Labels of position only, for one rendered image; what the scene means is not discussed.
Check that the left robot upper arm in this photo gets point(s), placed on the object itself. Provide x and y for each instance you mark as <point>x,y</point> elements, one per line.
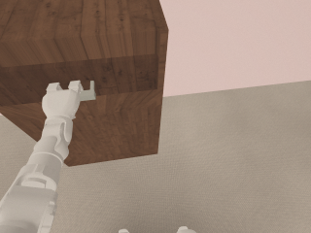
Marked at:
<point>28,209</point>

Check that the cabinet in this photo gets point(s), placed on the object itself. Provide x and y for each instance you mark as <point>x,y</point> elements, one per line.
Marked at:
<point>109,127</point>

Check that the drawer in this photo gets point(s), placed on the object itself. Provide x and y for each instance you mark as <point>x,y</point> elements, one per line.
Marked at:
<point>26,84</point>

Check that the right robot shin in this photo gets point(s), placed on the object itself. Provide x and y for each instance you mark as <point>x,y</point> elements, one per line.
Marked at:
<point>182,228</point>

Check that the robot left hand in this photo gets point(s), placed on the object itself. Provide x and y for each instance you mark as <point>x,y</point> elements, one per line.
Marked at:
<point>62,102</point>

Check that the handle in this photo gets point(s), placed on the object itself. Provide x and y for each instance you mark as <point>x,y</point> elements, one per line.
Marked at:
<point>90,94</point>

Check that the left robot forearm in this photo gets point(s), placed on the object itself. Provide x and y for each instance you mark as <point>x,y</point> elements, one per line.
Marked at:
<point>44,164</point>

